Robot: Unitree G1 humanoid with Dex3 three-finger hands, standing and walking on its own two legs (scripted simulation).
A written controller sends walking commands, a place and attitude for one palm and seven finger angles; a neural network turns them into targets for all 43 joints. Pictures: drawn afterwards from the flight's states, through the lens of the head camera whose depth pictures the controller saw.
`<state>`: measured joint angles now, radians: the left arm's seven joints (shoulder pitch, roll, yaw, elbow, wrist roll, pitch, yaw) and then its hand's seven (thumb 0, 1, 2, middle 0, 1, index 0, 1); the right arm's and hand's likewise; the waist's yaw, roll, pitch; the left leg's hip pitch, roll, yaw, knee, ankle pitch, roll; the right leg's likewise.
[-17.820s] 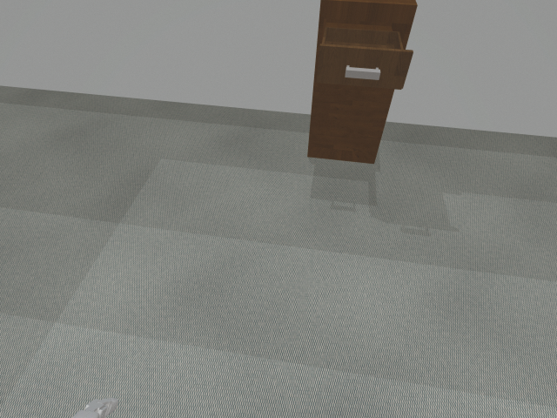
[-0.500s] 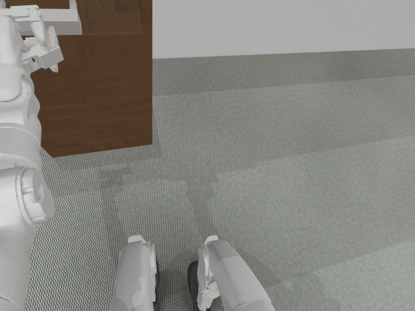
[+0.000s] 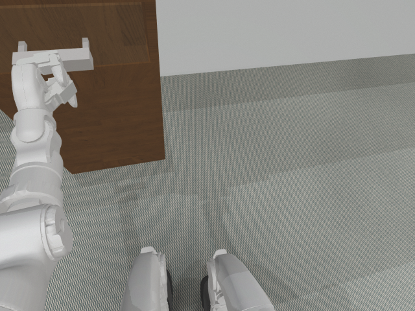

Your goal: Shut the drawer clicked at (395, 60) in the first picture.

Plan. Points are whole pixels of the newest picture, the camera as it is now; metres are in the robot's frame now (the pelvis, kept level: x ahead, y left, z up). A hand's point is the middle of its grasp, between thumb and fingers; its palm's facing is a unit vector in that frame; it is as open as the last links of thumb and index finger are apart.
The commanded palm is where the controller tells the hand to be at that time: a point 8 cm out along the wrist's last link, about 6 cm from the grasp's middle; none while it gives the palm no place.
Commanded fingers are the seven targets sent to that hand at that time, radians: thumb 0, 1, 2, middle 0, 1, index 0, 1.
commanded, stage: draw the hand back to the body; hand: left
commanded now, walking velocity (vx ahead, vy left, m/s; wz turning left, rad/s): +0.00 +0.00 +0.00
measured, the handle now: (55, 52) +0.60 +0.25 +0.04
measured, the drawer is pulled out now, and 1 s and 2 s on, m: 0.00 0.00 0.00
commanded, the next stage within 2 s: step back with the hand held close in 1.46 s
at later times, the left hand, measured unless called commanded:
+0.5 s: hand (7, 117) +0.40 +0.24 +0.14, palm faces +0.19 -0.98 -0.03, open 3.3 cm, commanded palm +0.36 +0.28 +0.14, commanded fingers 0.00 0.90 0.90 -1.40 -1.60 -1.40 -1.60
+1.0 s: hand out of the picture +0.27 +0.25 +0.23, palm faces +0.34 -0.90 -0.29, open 3.3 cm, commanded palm +0.22 +0.29 +0.25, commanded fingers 0.00 0.90 0.90 -1.40 -1.60 -1.40 -1.60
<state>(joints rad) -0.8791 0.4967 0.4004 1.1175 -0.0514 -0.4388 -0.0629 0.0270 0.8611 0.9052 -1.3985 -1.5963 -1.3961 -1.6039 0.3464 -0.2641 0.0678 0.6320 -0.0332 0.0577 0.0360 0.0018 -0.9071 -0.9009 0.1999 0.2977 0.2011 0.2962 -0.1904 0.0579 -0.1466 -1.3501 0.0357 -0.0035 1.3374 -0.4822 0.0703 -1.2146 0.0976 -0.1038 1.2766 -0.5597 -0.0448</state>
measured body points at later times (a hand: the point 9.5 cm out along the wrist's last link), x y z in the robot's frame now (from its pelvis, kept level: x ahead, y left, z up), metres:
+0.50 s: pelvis +0.05 +0.01 +0.07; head +0.11 +0.03 +0.52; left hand +0.38 +0.29 +0.14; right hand +0.19 -0.24 -0.02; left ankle +0.06 +0.08 -0.60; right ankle +0.02 -0.10 -0.60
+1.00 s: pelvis +0.04 +0.01 +0.13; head +0.03 -0.01 +0.58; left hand +0.25 +0.29 +0.25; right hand +0.24 -0.19 +0.05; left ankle +0.06 +0.08 -0.60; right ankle +0.02 -0.10 -0.60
